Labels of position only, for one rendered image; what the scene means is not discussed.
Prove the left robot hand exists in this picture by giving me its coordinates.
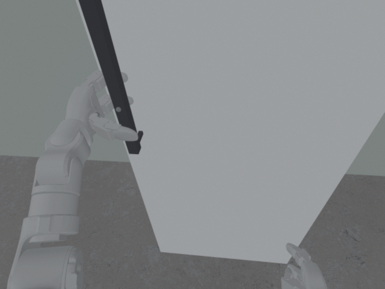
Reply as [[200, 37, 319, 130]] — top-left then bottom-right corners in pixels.
[[65, 70, 138, 141]]

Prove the left robot upper arm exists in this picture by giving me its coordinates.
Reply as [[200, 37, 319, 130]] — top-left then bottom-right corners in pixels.
[[10, 246, 84, 289]]

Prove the right robot hand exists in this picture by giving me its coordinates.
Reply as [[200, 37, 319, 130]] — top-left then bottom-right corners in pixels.
[[281, 243, 327, 289]]

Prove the robot left forearm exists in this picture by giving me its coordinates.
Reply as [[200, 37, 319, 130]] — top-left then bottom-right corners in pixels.
[[7, 119, 93, 289]]

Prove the handle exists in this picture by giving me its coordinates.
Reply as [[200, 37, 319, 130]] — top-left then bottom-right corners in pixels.
[[79, 0, 143, 154]]

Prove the fridge door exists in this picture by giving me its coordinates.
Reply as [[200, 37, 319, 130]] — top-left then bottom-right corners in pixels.
[[76, 0, 385, 264]]

